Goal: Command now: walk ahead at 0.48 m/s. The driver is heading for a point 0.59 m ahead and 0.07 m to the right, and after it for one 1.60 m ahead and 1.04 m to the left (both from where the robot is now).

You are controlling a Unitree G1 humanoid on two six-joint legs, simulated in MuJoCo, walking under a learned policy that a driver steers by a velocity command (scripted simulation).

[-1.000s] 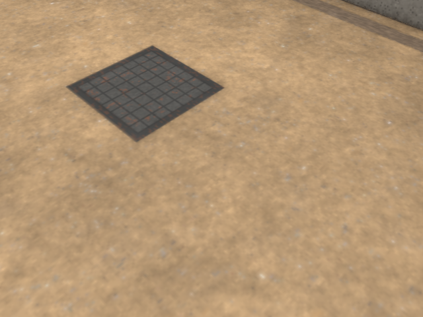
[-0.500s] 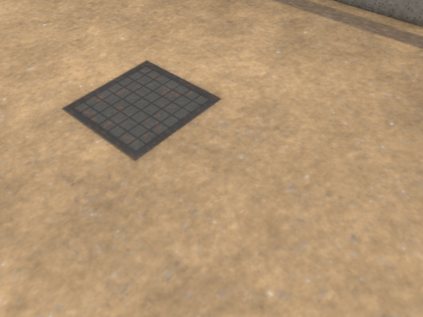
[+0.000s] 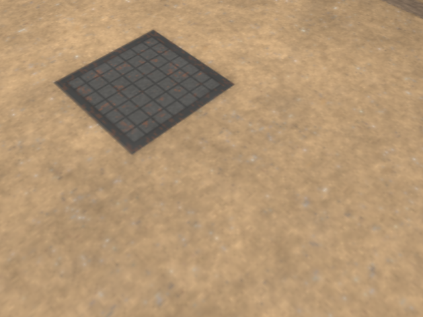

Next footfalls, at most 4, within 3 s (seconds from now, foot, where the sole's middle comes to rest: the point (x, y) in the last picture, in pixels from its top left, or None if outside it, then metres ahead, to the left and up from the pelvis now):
0.02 left None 0.18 0.07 -0.76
0.56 right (260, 301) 0.49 -0.09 -0.76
1.12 left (202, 221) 0.76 0.11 -0.76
1.68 right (207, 137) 1.14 0.11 -0.76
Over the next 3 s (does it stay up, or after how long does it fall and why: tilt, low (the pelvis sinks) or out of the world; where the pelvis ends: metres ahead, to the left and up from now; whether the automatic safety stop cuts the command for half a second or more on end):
stays up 1.06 0.19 0.02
